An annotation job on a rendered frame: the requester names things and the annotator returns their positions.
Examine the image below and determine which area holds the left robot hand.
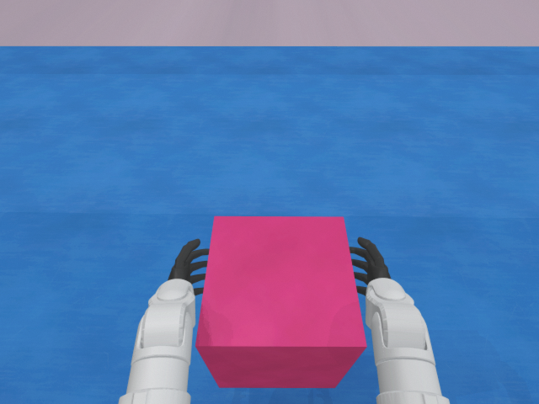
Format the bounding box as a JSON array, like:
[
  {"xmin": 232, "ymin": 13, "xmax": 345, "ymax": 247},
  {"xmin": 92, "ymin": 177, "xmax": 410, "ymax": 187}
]
[{"xmin": 168, "ymin": 239, "xmax": 210, "ymax": 296}]

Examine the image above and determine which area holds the carton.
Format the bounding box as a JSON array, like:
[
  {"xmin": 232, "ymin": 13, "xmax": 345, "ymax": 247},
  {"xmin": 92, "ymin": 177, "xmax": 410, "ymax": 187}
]
[{"xmin": 195, "ymin": 216, "xmax": 367, "ymax": 388}]

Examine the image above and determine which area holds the robot left forearm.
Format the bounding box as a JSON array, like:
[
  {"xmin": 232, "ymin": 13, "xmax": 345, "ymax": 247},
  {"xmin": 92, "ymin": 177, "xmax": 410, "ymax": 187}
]
[{"xmin": 118, "ymin": 279, "xmax": 195, "ymax": 404}]

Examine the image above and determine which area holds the right robot hand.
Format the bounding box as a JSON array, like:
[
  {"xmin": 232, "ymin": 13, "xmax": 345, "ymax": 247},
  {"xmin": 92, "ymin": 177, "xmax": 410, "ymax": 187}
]
[{"xmin": 349, "ymin": 237, "xmax": 391, "ymax": 296}]

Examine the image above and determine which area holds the robot right forearm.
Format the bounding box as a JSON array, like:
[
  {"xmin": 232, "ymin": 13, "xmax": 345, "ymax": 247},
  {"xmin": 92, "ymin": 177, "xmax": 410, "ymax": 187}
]
[{"xmin": 366, "ymin": 278, "xmax": 450, "ymax": 404}]

